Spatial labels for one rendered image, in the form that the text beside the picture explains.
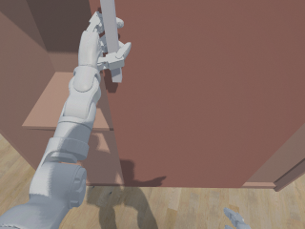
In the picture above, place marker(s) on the handle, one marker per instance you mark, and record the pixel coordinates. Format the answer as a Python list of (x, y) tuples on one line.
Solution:
[(111, 33)]

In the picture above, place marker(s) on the wardrobe door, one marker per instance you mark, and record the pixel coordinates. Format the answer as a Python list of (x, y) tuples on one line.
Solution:
[(284, 160), (210, 89)]

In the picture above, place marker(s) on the robot left upper arm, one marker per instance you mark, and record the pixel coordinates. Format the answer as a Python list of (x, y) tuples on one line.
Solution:
[(57, 188)]

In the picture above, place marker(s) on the left robot hand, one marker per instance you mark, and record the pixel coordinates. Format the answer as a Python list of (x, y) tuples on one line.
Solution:
[(92, 46)]

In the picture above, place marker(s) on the right robot hand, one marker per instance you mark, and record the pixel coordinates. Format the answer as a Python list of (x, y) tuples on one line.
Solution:
[(236, 220)]

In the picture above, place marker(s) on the robot left forearm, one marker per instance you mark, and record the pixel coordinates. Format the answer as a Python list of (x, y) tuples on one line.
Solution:
[(70, 140)]

